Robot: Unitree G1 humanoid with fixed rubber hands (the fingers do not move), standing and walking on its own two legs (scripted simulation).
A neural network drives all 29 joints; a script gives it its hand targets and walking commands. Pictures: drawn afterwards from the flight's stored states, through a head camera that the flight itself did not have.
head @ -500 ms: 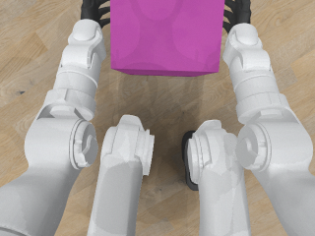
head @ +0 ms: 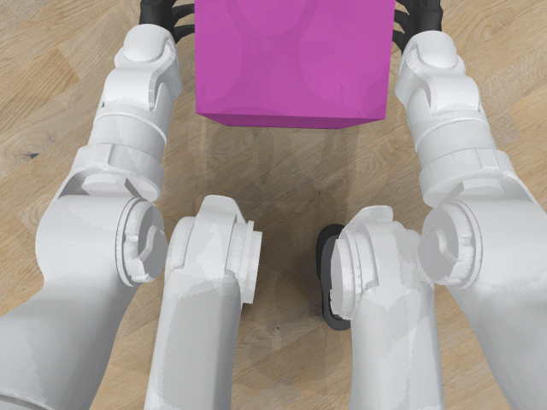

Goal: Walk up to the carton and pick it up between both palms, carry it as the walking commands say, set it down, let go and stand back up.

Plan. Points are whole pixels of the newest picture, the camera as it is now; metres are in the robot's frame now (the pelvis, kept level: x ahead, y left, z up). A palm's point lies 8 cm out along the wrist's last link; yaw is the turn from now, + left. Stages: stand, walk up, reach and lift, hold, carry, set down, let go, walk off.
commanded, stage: set down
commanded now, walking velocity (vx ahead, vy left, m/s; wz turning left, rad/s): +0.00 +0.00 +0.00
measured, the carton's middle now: (288, 44) +0.53 +0.02 -0.23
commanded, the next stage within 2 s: none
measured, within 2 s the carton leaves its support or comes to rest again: neither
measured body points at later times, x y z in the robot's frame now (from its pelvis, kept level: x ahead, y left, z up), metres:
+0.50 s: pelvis +0.00 +0.00 +0.01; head +0.35 +0.01 +0.27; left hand +0.53 +0.19 -0.17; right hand +0.54 -0.14 -0.17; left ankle +0.10 +0.11 -0.32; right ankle +0.11 -0.11 -0.32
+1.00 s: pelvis +0.00 +0.00 +0.01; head +0.35 +0.02 +0.29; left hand +0.54 +0.22 -0.14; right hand +0.55 -0.16 -0.14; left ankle +0.10 +0.11 -0.32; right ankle +0.11 -0.11 -0.32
